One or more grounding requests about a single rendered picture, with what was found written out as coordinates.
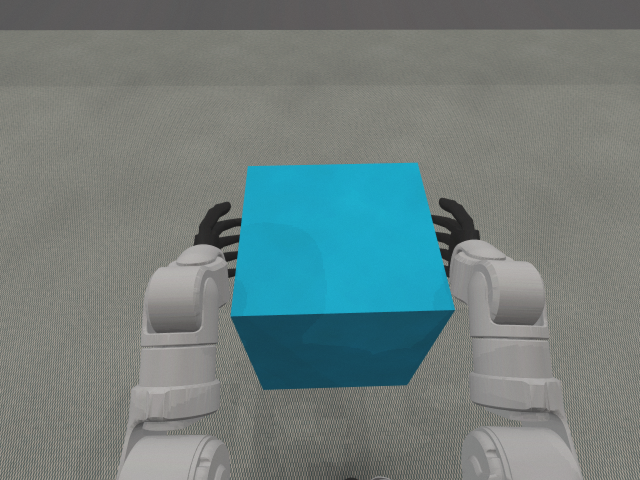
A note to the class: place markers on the robot left upper arm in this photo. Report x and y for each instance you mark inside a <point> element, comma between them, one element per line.
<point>177,457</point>

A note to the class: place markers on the right robot forearm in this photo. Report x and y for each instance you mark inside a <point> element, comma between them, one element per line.
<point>512,366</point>

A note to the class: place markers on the robot right hand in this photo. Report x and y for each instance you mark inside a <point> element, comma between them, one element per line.
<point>462,229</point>

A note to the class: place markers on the left robot forearm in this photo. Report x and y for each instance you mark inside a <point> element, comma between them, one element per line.
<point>177,385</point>

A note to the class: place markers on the robot right upper arm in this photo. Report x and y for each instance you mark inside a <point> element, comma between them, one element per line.
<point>516,453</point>

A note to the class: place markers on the carton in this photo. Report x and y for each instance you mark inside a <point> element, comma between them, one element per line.
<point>339,278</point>

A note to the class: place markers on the robot left hand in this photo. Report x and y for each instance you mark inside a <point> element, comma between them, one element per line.
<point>210,229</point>

